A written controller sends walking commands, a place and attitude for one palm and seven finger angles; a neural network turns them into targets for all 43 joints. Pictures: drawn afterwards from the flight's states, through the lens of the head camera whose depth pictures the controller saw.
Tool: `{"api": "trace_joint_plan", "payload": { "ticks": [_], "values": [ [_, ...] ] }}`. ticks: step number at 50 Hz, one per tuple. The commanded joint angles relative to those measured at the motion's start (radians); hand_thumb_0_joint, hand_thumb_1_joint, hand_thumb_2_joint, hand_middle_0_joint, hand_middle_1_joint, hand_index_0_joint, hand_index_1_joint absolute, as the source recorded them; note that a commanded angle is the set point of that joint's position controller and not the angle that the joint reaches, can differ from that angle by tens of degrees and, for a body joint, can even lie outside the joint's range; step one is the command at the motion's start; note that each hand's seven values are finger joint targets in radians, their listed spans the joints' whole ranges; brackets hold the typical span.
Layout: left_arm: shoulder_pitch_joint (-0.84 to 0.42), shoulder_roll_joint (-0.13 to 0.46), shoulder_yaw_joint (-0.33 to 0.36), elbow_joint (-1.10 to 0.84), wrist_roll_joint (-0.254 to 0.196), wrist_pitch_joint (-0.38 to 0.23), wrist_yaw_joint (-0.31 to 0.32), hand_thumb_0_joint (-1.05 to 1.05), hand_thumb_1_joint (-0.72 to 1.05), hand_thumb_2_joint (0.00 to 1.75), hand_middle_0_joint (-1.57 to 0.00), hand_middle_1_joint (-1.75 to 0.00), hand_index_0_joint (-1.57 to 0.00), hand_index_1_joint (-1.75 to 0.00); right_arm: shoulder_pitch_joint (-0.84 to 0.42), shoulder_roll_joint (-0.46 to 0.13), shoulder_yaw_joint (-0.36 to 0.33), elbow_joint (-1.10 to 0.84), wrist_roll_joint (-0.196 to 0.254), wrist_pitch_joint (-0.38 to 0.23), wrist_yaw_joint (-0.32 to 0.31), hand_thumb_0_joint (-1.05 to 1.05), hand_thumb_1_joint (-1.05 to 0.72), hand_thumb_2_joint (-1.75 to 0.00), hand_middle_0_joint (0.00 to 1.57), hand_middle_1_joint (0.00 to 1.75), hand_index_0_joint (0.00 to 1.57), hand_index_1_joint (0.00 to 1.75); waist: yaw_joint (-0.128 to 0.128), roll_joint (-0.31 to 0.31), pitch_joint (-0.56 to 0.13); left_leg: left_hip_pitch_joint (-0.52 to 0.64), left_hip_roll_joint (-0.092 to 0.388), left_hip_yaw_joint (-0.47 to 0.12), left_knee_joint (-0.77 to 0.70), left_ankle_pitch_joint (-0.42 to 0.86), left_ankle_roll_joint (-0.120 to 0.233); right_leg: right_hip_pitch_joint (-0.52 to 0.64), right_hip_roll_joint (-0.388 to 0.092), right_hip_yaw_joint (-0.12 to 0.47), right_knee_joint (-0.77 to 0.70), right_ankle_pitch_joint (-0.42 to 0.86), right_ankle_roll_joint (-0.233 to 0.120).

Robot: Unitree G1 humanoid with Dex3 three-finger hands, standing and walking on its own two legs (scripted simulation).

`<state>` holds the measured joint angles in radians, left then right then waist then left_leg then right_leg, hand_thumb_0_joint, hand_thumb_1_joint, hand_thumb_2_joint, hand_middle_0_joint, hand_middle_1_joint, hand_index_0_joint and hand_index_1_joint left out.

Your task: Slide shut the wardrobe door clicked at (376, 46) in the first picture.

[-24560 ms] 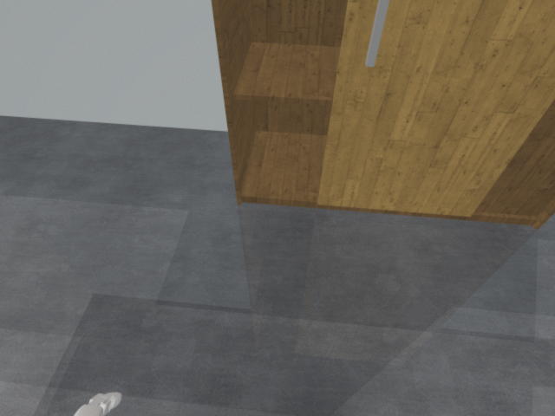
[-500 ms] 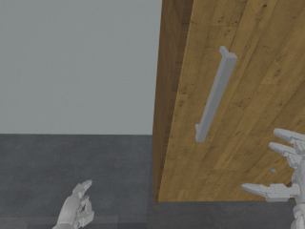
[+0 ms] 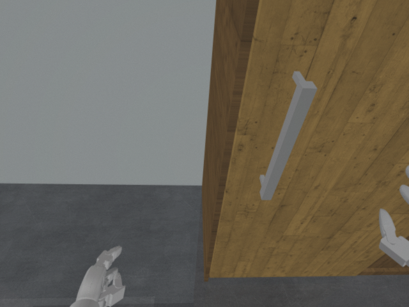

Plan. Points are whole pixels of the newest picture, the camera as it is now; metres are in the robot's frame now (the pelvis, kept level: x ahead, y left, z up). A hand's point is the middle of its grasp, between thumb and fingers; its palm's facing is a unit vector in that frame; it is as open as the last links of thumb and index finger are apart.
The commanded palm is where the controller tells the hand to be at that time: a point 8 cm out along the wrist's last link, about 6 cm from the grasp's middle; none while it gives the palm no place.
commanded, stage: draw the hand back to the body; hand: right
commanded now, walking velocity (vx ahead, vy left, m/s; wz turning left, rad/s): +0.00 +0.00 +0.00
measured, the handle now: (279, 144) +0.40 -0.16 +0.14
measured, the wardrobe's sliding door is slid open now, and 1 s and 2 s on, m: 0.00 0.00 0.00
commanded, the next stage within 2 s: step back with the hand held close in 0.36 s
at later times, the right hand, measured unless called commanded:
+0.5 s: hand (390, 240) +0.18 -0.26 +0.16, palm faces +0.46 +0.81 -0.36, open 7.4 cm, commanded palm +0.13 -0.30 +0.17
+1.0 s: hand out of the picture +0.15 -0.29 +0.15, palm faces +0.40 +0.79 -0.47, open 7.4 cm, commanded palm +0.09 -0.32 +0.17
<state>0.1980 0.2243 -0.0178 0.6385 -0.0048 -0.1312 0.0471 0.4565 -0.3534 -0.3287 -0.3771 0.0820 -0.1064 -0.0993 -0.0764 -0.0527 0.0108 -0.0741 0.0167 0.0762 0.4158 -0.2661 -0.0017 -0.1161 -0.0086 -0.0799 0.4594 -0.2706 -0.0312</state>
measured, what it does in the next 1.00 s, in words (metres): shifts its weight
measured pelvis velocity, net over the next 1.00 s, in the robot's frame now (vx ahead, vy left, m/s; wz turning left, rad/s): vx -0.06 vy -0.02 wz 0.02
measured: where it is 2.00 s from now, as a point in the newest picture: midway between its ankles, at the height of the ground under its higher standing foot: outside the picture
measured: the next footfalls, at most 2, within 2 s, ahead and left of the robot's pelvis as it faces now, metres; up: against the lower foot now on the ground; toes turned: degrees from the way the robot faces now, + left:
left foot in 1.72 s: -0.17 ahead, +0.11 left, +0.00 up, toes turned +1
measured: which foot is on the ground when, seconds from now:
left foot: down 0.00-1.00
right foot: down 0.00-1.00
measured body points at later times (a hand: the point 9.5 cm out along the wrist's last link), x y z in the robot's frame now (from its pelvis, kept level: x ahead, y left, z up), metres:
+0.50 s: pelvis -0.01 +0.00 +0.00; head -0.03 +0.02 +0.45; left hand +0.18 +0.22 -0.08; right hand +0.15 -0.30 +0.18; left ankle -0.02 +0.12 -0.74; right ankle -0.01 -0.09 -0.74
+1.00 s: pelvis -0.06 -0.02 -0.01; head -0.04 -0.04 +0.44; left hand +0.11 +0.21 -0.09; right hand +0.12 -0.33 +0.18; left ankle -0.02 +0.12 -0.74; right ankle -0.01 -0.09 -0.74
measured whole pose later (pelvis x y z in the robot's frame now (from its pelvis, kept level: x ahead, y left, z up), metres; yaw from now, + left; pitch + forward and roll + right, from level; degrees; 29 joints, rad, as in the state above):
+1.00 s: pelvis -0.06 -0.02 -0.01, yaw +1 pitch +0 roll +1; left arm 0.21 0.21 -0.01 0.55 -0.01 -0.06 0.06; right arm 0.53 -0.42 -0.44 -0.51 0.05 -0.21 -0.13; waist -0.03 0.01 0.05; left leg -0.33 0.03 0.05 0.55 -0.22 -0.03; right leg -0.36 0.00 -0.11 0.59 -0.24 -0.08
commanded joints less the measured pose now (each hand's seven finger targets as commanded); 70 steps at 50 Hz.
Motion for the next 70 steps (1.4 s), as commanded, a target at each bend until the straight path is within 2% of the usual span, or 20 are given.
{"api": "trace_joint_plan", "payload": {
  "ticks": [1, 12, 16, 23, 24, 25, 26, 27, 30, 33, 37, 44, 48, 51, 55, 59, 61, 64, 67, 70],
  "values": [
    [-0.128, 0.107, 0.045, -0.158, -0.002, -0.057, 0.015, 0.00, 0.90, 0.90, -0.20, -0.30, -0.20, -0.30, -0.090, -0.167, -0.107, -0.203, 0.004, -0.066, -0.019, 0.00, -0.90, -0.90, 0.20, 0.30, 0.20, 0.30, 0.006, -0.012, -0.059, -0.047, 0.004, -0.040, -0.055, 0.217, 0.023, 0.035, -0.033, 0.075, -0.069, 0.254, 0.016],
    [-0.129, 0.106, 0.045, -0.158, -0.001, -0.056, 0.016, 0.00, 0.90, 0.90, -0.20, -0.30, -0.20, -0.30, -0.104, -0.183, -0.109, -0.230, 0.000, -0.061, -0.024, 0.00, -0.90, -0.90, 0.20, 0.30, 0.20, 0.30, 0.004, -0.039, -0.063, -0.027, 0.003, -0.045, -0.065, 0.215, 0.028, 0.035, -0.027, 0.078, -0.071, 0.249, 0.018],
    [-0.134, 0.104, 0.043, -0.160, 0.000, -0.055, 0.019, 0.00, 0.90, 0.90, -0.20, -0.30, -0.20, -0.30, -0.086, -0.182, -0.121, -0.195, 0.007, -0.061, -0.022, 0.00, -0.90, -0.90, 0.20, 0.30, 0.20, 0.30, 0.001, 0.012, -0.044, -0.036, 0.001, -0.043, -0.073, 0.197, 0.025, 0.023, -0.027, 0.075, -0.077, 0.217, 0.013],
    [-0.134, 0.103, 0.046, -0.159, -0.001, -0.054, 0.017, 0.00, 0.90, 0.90, -0.20, -0.30, -0.20, -0.30, -0.082, -0.172, -0.109, -0.196, 0.007, -0.065, -0.019, 0.00, -0.90, -0.90, 0.20, 0.30, 0.20, 0.30, 0.004, 0.002, -0.042, -0.037, 0.004, -0.048, -0.081, 0.189, 0.024, 0.025, -0.028, 0.073, -0.075, 0.209, 0.014],
    [-0.137, 0.109, 0.047, -0.154, -0.002, -0.054, 0.019, 0.00, 0.90, 0.90, -0.20, -0.30, -0.20, -0.30, -0.162, -0.203, -0.127, -0.214, 0.005, -0.068, -0.024, 0.00, -0.90, -0.90, 0.20, 0.30, 0.20, 0.30, 0.009, -0.017, -0.054, -0.037, 0.004, -0.052, -0.085, 0.178, 0.025, 0.030, -0.025, 0.073, -0.078, 0.196, 0.012],
    [-0.126, 0.121, 0.040, -0.193, -0.005, -0.040, 0.019, 0.00, 0.90, 0.90, -0.20, -0.30, -0.20, -0.30, -0.341, -0.364, -0.279, -0.326, -0.004, -0.126, -0.034, 0.00, -0.90, -0.90, 0.20, 0.30, 0.20, 0.30, 0.034, 0.011, 0.038, -0.133, 0.064, -0.168, -0.148, 0.251, 0.021, -0.057, -0.043, 0.072, -0.043, 0.094, -0.011],
    [-0.116, 0.100, 0.036, -0.151, 0.002, -0.028, 0.020, 0.00, 0.90, 0.90, -0.20, -0.30, -0.20, -0.30, -0.230, -0.274, -0.215, -0.209, -0.008, -0.137, -0.026, 0.00, -0.90, -0.90, 0.20, 0.30, 0.20, 0.30, 0.049, 0.078, 0.029, -0.156, 0.096, -0.177, -0.155, 0.277, 0.027, -0.042, -0.033, 0.080, -0.009, 0.085, -0.015],
    [-0.113, 0.104, 0.042, -0.160, 0.003, -0.018, 0.018, 0.00, 0.90, 0.90, -0.20, -0.30, -0.20, -0.30, -0.206, -0.258, -0.199, -0.205, -0.016, -0.144, -0.021, 0.00, -0.90, -0.90, 0.20, 0.30, 0.20, 0.30, 0.047, 0.084, 0.013, -0.164, 0.109, -0.187, -0.150, 0.308, 0.031, -0.039, -0.029, 0.079, 0.007, 0.099, -0.012],
    [-0.105, 0.119, 0.054, -0.193, 0.006, 0.006, 0.014, 0.00, 0.90, 0.90, -0.20, -0.30, -0.20, -0.30, -0.044, -0.173, -0.134, -0.184, -0.022, -0.141, -0.015, 0.00, -0.90, -0.90, 0.20, 0.30, 0.20, 0.30, 0.044, 0.015, -0.102, -0.114, 0.109, -0.144, -0.070, 0.382, 0.019, -0.016, -0.057, 0.066, -0.005, 0.213, -0.015],
    [-0.104, 0.121, 0.059, -0.222, 0.004, 0.028, 0.018, 0.00, 0.90, 0.90, -0.20, -0.30, -0.20, -0.30, 0.030, -0.199, -0.165, -0.220, -0.020, -0.141, -0.023, 0.00, -0.90, -0.90, 0.20, 0.30, 0.20, 0.30, 0.038, 0.023, -0.157, -0.086, 0.079, -0.105, -0.008, 0.380, 0.003, -0.031, -0.089, 0.088, -0.030, 0.320, -0.018],
    [-0.106, 0.123, 0.065, -0.248, 0.002, 0.050, 0.028, 0.00, 0.90, 0.90, -0.20, -0.30, -0.20, -0.30, 0.056, -0.257, -0.226, -0.290, -0.020, -0.147, -0.035, 0.00, -0.90, -0.90, 0.20, 0.30, 0.20, 0.30, 0.038, 0.022, -0.181, -0.070, 0.060, -0.102, 0.045, 0.368, 0.001, -0.089, -0.110, 0.116, -0.036, 0.343, -0.023],
    [-0.087, 0.125, 0.065, -0.255, 0.000, 0.027, 0.033, 0.00, 0.90, 0.90, -0.20, -0.30, -0.20, -0.30, 0.068, -0.244, -0.236, -0.325, -0.022, -0.165, -0.046, 0.00, -0.90, -0.90, 0.20, 0.30, 0.20, 0.30, 0.043, -0.053, -0.139, -0.047, 0.033, -0.096, 0.151, 0.210, -0.002, -0.282, -0.158, 0.166, -0.096, 0.104, -0.046],
    [-0.070, 0.128, 0.067, -0.242, -0.003, 0.005, 0.033, 0.00, 0.90, 0.90, -0.20, -0.30, -0.20, -0.30, 0.041, -0.226, -0.224, -0.327, -0.030, -0.175, -0.049, 0.00, -0.90, -0.90, 0.20, 0.30, 0.20, 0.30, 0.055, -0.026, -0.110, -0.049, 0.042, -0.120, 0.163, 0.162, 0.003, -0.381, -0.155, 0.175, -0.091, -0.113, -0.055],
    [-0.061, 0.133, 0.069, -0.237, -0.003, -0.010, 0.028, 0.00, 0.90, 0.90, -0.20, -0.30, -0.20, -0.30, 0.005, -0.219, -0.213, -0.340, -0.039, -0.186, -0.054, 0.00, -0.90, -0.90, 0.20, 0.30, 0.20, 0.30, 0.065, 0.003, -0.074, -0.123, 0.060, -0.154, 0.111, 0.031, 0.016, -0.410, -0.129, 0.176, -0.063, -0.271, -0.051],
    [-0.054, 0.136, 0.068, -0.228, 0.004, -0.027, 0.030, 0.00, 0.90, 0.90, -0.20, -0.30, -0.20, -0.30, -0.016, -0.228, -0.222, -0.350, -0.052, -0.207, -0.064, 0.00, -0.90, -0.90, 0.20, 0.30, 0.20, 0.30, 0.068, -0.016, -0.052, -0.166, 0.050, -0.159, 0.092, -0.100, 0.019, -0.433, -0.131, 0.209, -0.075, -0.361, -0.055],
    [-0.056, 0.140, 0.070, -0.226, 0.006, -0.045, 0.030, 0.00, 0.90, 0.90, -0.20, -0.30, -0.20, -0.30, -0.017, -0.229, -0.238, -0.357, -0.064, -0.230, -0.066, 0.00, -0.90, -0.90, 0.20, 0.30, 0.20, 0.30, 0.061, -0.113, -0.079, -0.057, -0.008, -0.109, 0.232, -0.018, 0.001, -0.515, -0.193, 0.275, -0.166, -0.413, -0.076],
    [-0.053, 0.133, 0.071, -0.223, 0.006, -0.051, 0.028, 0.00, 0.90, 0.90, -0.20, -0.30, -0.20, -0.30, 0.000, -0.239, -0.258, -0.345, -0.065, -0.236, -0.063, 0.00, -0.90, -0.90, 0.20, 0.30, 0.20, 0.30, 0.057, -0.104, -0.100, -0.023, -0.020, -0.102, 0.278, 0.049, -0.005, -0.521, -0.215, 0.288, -0.167, -0.378, -0.083],
    [-0.052, 0.130, 0.070, -0.216, 0.007, -0.054, 0.024, 0.00, 0.90, 0.90, -0.20, -0.30, -0.20, -0.30, 0.009, -0.229, -0.251, -0.330, -0.059, -0.242, -0.053, 0.00, -0.90, -0.90, 0.20, 0.30, 0.20, 0.30, 0.065, -0.053, -0.064, -0.051, -0.010, -0.152, 0.229, 0.092, 0.005, -0.529, -0.188, 0.269, -0.116, -0.348, -0.080],
    [-0.049, 0.134, 0.079, -0.211, 0.011, -0.054, 0.024, 0.00, 0.90, 0.90, -0.20, -0.30, -0.20, -0.30, -0.051, -0.232, -0.235, -0.344, -0.061, -0.247, -0.048, 0.00, -0.90, -0.90, 0.20, 0.30, 0.20, 0.30, 0.071, 0.055, -0.042, -0.172, 0.027, -0.236, 0.119, -0.017, 0.028, -0.481, -0.122, 0.207, -0.021, -0.367, -0.053],
    [-0.042, 0.124, 0.079, -0.194, 0.014, -0.059, 0.017, 0.00, 0.90, 0.90, -0.20, -0.30, -0.20, -0.30, -0.056, -0.235, -0.225, -0.361, -0.060, -0.260, -0.055, 0.00, -0.90, -0.90, 0.20, 0.30, 0.20, 0.30, 0.077, 0.065, -0.059, -0.305, 0.082, -0.298, 0.024, -0.086, 0.064, -0.356, -0.079, 0.187, 0.059, -0.282, -0.031]
  ]
}}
